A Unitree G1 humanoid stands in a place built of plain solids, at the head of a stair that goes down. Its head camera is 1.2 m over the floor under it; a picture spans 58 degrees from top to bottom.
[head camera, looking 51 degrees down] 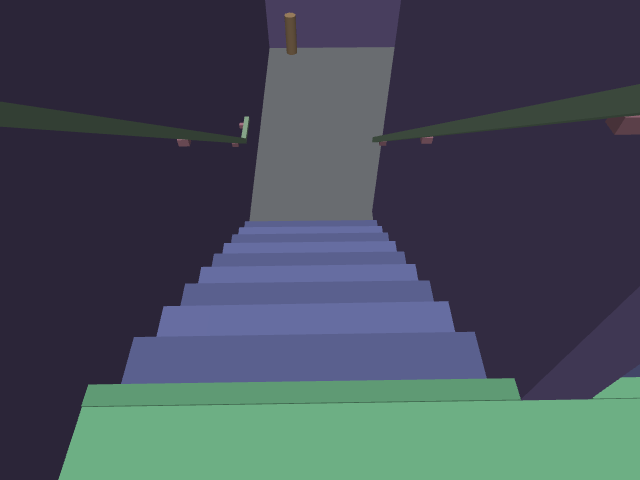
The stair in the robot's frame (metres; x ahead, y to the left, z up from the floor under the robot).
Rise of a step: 0.19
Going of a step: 0.24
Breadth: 1.20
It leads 1 degrees to the left of straight ahead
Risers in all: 10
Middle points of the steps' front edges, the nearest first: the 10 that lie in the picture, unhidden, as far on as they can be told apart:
0.46 0.05 0.00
0.70 0.05 -0.19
0.94 0.06 -0.39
1.18 0.06 -0.58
1.42 0.06 -0.78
1.66 0.07 -0.97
1.90 0.07 -1.17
2.14 0.08 -1.36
2.38 0.08 -1.56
2.62 0.08 -1.75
